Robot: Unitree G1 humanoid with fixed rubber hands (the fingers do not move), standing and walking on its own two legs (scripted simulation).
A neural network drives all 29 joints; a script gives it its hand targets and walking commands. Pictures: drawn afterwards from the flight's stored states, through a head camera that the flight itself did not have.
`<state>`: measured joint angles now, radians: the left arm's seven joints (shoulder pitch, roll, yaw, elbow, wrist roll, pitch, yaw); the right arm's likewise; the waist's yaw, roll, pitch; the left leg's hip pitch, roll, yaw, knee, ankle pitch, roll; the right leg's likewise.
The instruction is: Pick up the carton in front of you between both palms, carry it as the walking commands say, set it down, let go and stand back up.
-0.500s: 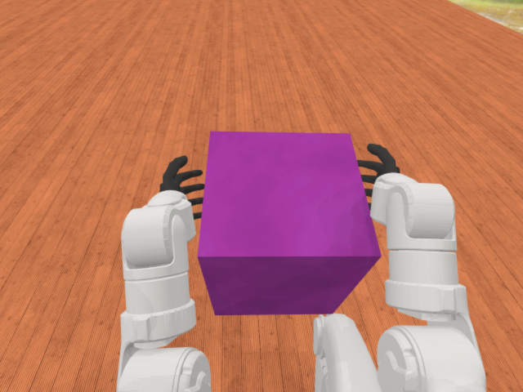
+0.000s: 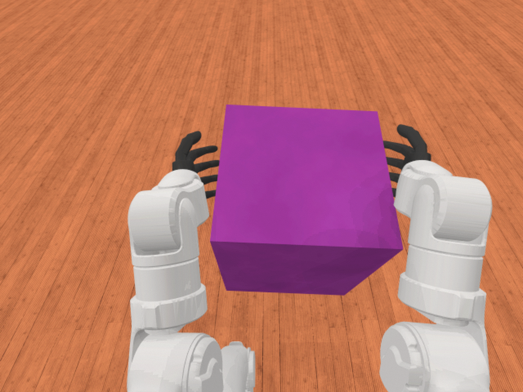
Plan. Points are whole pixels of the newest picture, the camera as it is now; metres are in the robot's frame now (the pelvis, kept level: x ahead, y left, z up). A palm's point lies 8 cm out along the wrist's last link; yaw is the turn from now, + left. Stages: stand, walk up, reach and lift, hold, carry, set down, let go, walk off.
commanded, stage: carry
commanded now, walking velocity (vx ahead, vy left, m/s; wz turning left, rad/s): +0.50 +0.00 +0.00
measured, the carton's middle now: (292, 211) +0.39 +0.00 +0.08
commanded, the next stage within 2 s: none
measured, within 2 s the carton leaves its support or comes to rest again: neither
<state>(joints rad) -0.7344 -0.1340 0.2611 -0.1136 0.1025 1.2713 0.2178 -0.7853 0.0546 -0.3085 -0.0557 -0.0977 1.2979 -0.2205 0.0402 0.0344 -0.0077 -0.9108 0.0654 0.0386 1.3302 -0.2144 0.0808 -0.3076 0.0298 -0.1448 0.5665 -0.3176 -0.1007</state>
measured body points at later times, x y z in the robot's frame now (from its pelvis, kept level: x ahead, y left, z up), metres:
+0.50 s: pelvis +0.31 +0.01 +0.02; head +0.36 +0.03 +0.46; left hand +0.68 +0.15 +0.12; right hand +0.68 -0.15 +0.13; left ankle +0.33 +0.06 -0.73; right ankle +0.32 -0.15 -0.64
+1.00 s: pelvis +0.63 -0.06 +0.02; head +0.64 -0.07 +0.47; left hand +0.91 +0.09 +0.10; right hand +0.92 -0.21 +0.10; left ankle +0.64 +0.09 -0.66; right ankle +0.62 -0.13 -0.73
